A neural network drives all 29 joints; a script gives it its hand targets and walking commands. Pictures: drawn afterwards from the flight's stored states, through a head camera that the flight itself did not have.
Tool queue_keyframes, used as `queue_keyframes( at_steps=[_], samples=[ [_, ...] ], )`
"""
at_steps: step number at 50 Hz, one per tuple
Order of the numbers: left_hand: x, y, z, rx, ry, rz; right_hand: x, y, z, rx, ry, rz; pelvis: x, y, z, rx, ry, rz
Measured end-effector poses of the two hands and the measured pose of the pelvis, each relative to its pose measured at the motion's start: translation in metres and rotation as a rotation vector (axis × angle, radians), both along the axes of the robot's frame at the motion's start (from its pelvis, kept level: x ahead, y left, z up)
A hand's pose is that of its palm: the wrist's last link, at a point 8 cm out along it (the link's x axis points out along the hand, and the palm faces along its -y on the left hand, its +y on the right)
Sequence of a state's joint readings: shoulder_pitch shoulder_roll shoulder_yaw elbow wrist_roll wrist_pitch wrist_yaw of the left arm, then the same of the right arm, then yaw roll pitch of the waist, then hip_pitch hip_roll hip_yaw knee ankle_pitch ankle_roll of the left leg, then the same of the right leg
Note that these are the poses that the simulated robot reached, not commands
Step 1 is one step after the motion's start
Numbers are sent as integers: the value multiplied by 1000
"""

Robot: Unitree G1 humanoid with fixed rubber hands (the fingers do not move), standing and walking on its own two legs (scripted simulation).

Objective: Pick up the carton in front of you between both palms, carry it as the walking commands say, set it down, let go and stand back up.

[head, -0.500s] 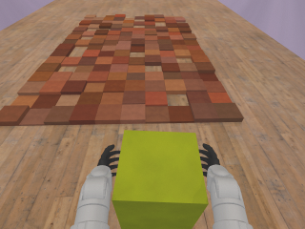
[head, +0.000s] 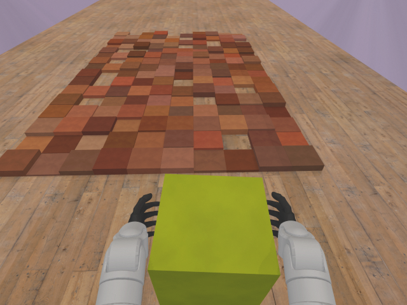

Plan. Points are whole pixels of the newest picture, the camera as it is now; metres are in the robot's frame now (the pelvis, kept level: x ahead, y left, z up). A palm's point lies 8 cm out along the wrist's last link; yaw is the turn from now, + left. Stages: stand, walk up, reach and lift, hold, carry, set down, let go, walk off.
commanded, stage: hold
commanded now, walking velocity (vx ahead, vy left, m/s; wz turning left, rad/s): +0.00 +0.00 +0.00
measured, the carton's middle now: (210, 246) +0.28 +0.00 -0.03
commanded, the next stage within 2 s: carry in 1.18 s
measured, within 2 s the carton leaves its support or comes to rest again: neither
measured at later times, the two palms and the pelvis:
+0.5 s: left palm (137, 230) +0.28 +0.15 +0.04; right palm (286, 229) +0.28 -0.15 +0.05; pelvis -0.01 +0.00 +0.00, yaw +0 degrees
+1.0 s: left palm (137, 230) +0.28 +0.15 +0.04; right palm (286, 229) +0.28 -0.15 +0.05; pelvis +0.00 +0.00 +0.00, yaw +0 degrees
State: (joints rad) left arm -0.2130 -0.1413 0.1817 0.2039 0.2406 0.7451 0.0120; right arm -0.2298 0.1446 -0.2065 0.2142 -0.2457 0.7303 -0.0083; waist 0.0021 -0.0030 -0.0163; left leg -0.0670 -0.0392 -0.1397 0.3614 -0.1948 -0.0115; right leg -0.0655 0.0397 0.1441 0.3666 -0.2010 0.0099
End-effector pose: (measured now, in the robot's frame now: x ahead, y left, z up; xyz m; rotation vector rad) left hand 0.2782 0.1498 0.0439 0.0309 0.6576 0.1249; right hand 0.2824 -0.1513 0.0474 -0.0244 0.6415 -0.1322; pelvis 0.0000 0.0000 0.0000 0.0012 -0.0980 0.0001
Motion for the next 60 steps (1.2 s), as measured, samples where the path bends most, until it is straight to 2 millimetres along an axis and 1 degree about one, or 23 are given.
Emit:
queue_keyframes(
  at_steps=[3,10,18,43,58,60],
  samples=[
    [-1,0,2,-3,6,0,-2,0,2,1,6,-2,-2,0,0,0,-11,0],
    [-5,0,-1,-6,22,3,-6,0,-1,5,22,-6,-9,0,-1,0,-22,1],
    [-5,0,0,-12,16,6,-5,0,-1,12,16,-10,-13,1,-2,0,-21,0],
    [-1,0,0,1,20,-3,-2,0,-1,-2,20,-1,-3,0,0,0,-16,-3],
    [-2,0,0,-1,20,-2,-3,0,0,-1,20,-1,-5,0,-1,1,-19,-4],
    [-2,0,0,-1,18,-1,-2,0,-1,-1,18,-1,-6,0,-2,1,7,-5]
  ],
)
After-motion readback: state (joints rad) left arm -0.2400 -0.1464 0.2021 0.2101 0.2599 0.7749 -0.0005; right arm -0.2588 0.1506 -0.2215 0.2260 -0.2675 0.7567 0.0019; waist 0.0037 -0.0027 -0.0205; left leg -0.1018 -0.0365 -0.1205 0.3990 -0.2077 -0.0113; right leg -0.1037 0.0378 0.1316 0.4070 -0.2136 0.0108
